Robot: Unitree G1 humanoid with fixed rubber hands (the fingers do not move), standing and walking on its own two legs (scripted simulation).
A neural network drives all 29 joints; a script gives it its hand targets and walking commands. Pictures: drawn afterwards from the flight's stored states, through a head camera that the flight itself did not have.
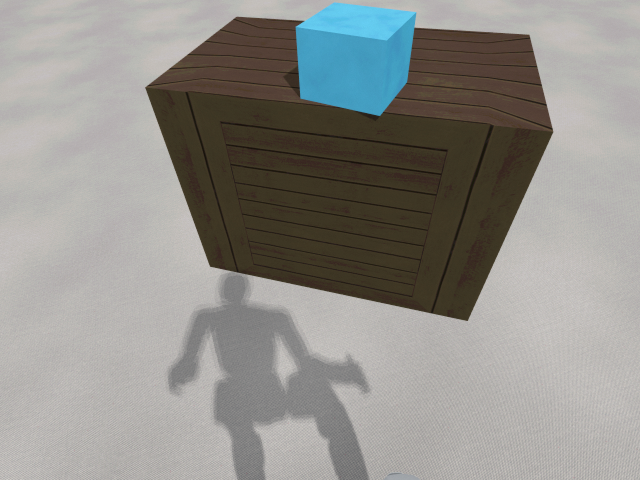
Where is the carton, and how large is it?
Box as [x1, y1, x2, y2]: [296, 2, 415, 115]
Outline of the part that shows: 296,26 300,98 379,115 406,82 415,12 334,2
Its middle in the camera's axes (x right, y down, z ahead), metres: +0.09 -0.45 +0.96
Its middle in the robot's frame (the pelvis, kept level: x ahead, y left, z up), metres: +1.04 -0.10 +0.09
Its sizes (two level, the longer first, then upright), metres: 0.217 0.199 0.169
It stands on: a pedestal, 0.77 m high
